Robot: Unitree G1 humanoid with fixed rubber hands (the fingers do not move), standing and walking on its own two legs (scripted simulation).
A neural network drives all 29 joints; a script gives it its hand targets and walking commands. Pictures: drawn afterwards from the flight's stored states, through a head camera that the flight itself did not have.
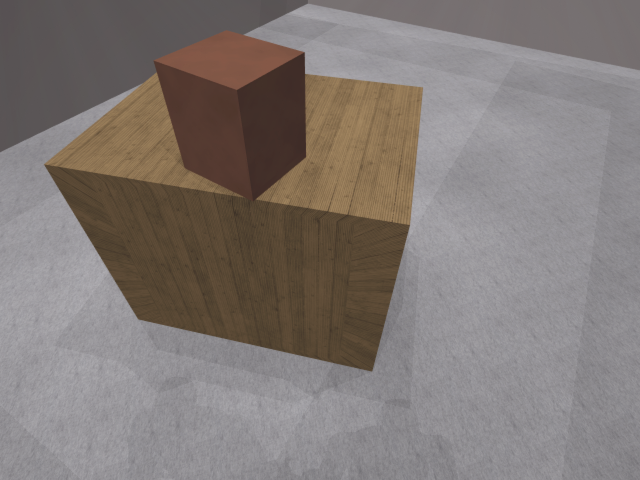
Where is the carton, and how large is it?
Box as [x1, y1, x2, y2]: [153, 30, 305, 200]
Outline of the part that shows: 226,30 153,60 185,168 253,200 305,157 304,52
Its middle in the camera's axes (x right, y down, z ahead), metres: -0.17 -0.26 +0.84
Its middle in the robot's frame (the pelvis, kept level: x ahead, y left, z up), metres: +0.82 +0.21 +0.04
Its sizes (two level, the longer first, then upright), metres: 0.210 0.200 0.250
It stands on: a pedestal, 0.69 m high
